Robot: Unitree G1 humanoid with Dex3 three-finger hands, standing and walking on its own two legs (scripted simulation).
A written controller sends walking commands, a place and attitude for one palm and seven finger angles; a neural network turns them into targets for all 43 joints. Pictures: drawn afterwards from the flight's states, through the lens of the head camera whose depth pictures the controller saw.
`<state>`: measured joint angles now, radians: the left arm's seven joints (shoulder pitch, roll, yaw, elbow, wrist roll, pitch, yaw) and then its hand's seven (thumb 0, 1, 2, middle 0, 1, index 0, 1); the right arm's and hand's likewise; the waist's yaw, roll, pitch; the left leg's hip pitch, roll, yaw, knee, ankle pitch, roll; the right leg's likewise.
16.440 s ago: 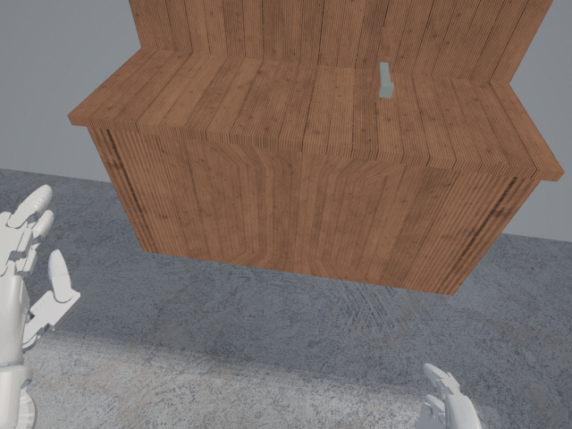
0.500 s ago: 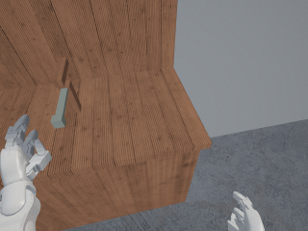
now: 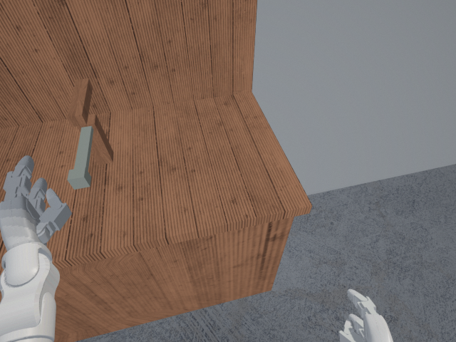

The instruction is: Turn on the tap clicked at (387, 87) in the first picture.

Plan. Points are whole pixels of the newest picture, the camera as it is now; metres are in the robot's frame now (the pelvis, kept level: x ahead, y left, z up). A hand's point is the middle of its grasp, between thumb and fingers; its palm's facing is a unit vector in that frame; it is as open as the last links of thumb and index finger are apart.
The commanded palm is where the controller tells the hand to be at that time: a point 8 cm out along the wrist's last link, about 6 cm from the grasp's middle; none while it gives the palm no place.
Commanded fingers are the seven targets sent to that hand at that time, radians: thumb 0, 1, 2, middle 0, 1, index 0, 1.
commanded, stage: reach beside the lever's end, fingers flat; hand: left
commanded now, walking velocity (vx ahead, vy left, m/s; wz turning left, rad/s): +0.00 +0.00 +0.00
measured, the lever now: (79, 178) +0.35 +0.31 +0.09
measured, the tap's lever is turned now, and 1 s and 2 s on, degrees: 0 2 17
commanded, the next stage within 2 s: push the lever round in 0.86 s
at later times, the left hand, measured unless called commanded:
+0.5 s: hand (67, 190) +0.33 +0.32 +0.09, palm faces +0.55 -0.83 -0.10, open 7.8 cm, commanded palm +0.29 +0.36 +0.09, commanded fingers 0.00 0.90 0.90 -0.15 -0.15 -0.15 -0.15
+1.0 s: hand (68, 193) +0.33 +0.32 +0.09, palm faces +0.55 -0.83 -0.09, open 7.8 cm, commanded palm +0.28 +0.35 +0.09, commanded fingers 0.00 0.90 0.90 -0.15 -0.15 -0.15 -0.15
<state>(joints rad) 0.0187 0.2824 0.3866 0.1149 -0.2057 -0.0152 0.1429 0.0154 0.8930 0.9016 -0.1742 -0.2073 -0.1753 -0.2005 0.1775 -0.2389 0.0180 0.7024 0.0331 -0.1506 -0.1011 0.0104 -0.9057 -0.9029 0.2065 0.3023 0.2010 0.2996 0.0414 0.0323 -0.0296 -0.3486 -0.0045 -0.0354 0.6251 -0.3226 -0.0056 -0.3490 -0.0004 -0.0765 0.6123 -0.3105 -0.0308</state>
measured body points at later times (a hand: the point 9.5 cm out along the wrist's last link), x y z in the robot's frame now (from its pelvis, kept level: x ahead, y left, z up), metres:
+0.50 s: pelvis +0.00 +0.00 +0.00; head +0.04 -0.01 +0.44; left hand +0.29 +0.36 +0.10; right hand +0.13 -0.26 -0.11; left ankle +0.00 +0.12 -0.73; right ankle +0.01 -0.10 -0.73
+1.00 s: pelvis +0.01 +0.01 +0.00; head +0.04 +0.00 +0.44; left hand +0.29 +0.36 +0.09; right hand +0.14 -0.25 -0.11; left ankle +0.00 +0.12 -0.73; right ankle +0.01 -0.10 -0.73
